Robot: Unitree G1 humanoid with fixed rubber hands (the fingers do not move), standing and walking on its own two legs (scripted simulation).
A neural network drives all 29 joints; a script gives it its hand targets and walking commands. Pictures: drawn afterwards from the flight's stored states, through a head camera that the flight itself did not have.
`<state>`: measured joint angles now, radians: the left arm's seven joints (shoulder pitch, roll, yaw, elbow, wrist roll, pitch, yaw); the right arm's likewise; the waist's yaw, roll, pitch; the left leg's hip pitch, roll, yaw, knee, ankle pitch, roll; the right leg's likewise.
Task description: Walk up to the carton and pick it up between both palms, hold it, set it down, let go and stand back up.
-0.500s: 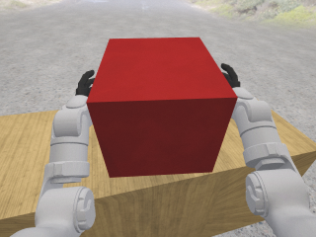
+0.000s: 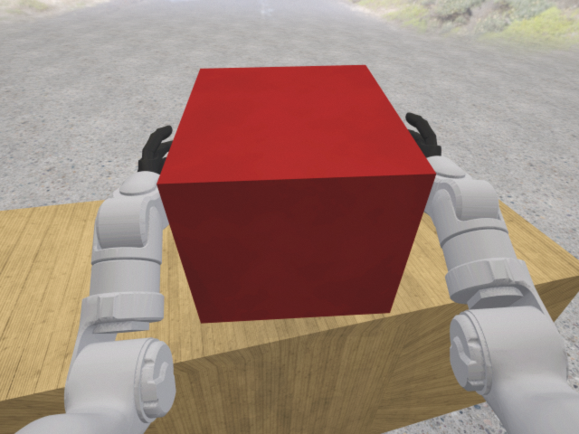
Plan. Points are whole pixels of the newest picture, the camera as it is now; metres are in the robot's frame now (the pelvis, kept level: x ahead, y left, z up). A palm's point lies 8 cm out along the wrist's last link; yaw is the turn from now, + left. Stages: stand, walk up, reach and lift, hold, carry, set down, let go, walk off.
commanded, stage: hold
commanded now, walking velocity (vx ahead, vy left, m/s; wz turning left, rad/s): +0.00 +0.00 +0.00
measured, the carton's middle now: (289, 183) +0.42 +0.00 +0.20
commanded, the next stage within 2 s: none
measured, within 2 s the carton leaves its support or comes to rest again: neither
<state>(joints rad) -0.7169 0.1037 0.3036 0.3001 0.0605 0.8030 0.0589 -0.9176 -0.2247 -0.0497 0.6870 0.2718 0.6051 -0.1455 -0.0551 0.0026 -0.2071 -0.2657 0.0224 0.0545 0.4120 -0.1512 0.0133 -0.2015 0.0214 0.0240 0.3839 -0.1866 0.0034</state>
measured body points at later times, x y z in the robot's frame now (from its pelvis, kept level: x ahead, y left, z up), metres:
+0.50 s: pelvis +0.00 +0.00 +0.00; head -0.07 +0.01 +0.44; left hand +0.38 +0.18 +0.23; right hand +0.39 -0.18 +0.25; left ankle +0.04 +0.11 -0.74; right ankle +0.01 -0.12 -0.74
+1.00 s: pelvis +0.00 +0.00 +0.00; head -0.08 +0.01 +0.44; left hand +0.38 +0.18 +0.23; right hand +0.39 -0.18 +0.26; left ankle +0.04 +0.11 -0.74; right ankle +0.01 -0.12 -0.74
